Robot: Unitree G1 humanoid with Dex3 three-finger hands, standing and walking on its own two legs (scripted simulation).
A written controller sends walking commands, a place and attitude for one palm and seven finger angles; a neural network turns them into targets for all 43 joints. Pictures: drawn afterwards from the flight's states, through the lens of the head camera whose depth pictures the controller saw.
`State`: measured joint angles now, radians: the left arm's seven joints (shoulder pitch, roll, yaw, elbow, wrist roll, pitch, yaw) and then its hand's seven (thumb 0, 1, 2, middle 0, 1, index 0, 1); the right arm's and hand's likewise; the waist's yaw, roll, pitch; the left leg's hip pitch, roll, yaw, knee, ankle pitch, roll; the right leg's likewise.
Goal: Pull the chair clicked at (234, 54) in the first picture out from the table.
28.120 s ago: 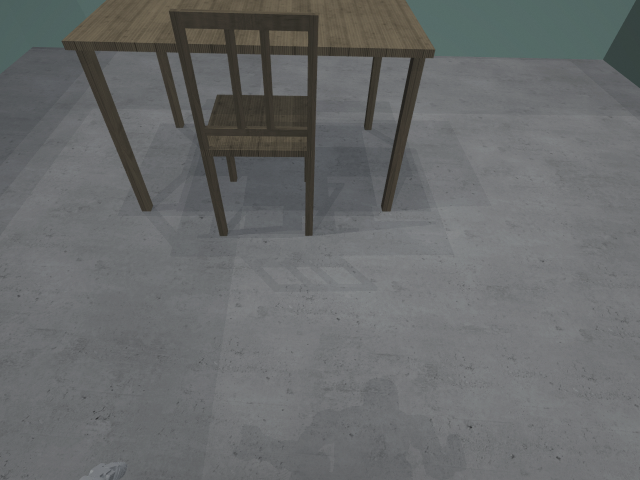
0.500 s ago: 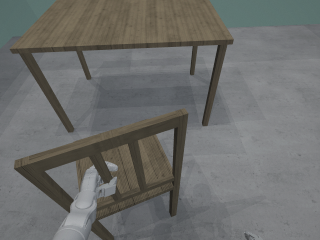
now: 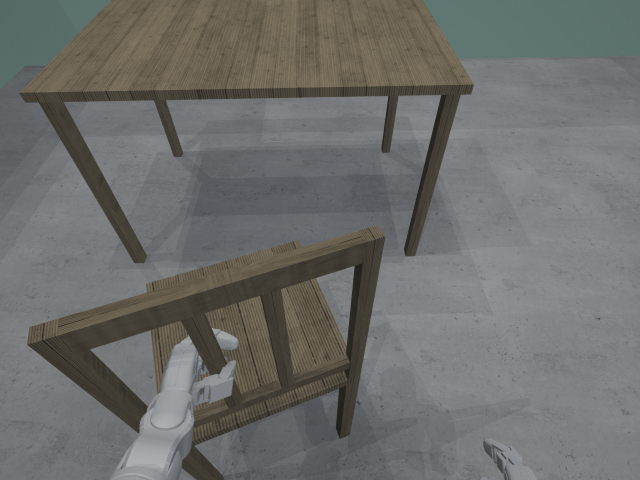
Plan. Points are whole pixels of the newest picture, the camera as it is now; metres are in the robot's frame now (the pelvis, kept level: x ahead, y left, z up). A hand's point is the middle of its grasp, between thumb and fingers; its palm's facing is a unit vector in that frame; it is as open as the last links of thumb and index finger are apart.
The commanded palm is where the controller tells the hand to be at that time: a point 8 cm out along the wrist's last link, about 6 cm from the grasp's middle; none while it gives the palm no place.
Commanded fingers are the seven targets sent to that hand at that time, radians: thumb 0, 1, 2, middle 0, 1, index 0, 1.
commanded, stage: open the thumb and straighten the fingers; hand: left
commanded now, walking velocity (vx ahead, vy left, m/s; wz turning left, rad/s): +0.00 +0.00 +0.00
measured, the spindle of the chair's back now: (217, 364) +0.30 +0.17 -0.09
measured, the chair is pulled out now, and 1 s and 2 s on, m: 0.60 0.60 0.59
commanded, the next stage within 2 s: draw the fingers out of the gap in 0.72 s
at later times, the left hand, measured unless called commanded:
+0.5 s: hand (210, 374) +0.27 +0.17 -0.06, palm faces +0.05 -0.98 -0.21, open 14.6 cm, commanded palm +0.25 +0.23 -0.04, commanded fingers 0.00 -0.55 0.20 -0.08 -0.22 -0.08 -0.22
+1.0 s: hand (184, 398) +0.24 +0.20 -0.06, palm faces +0.08 -0.97 -0.24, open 17.4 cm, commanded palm +0.21 +0.24 -0.04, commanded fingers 0.00 -0.55 0.20 0.00 0.00 0.00 0.00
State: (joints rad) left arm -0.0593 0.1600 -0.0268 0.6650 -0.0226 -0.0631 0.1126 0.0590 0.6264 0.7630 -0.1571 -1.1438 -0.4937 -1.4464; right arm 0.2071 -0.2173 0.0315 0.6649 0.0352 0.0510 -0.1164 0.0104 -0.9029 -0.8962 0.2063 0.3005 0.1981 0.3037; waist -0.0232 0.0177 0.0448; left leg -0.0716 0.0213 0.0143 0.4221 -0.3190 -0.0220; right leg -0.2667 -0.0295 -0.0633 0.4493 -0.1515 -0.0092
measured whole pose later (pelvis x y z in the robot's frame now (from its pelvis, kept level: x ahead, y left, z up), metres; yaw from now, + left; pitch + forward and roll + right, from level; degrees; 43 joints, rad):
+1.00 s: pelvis +0.01 +0.01 -0.04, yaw +3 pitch +9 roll -1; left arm 0.27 0.23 0.05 0.07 -0.05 0.18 0.01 -0.01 -0.53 0.20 -0.01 -0.01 -0.01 -0.01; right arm 0.27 -0.27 0.02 0.53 0.03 -0.14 -0.06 0.01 -0.90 -0.90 0.21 0.30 0.20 0.30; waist -0.03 0.05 -0.11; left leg -0.47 0.01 -0.04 0.82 -0.51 -0.01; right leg -0.62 -0.06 -0.10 0.78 -0.32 0.00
